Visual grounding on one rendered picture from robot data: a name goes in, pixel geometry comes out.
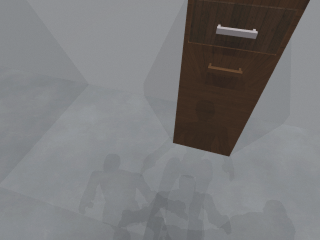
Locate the drawer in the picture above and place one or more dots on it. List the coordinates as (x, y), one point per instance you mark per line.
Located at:
(270, 22)

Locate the handle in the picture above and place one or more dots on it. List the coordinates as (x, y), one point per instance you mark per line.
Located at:
(252, 34)
(225, 71)

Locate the cabinet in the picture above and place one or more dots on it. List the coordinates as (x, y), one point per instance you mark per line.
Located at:
(213, 109)

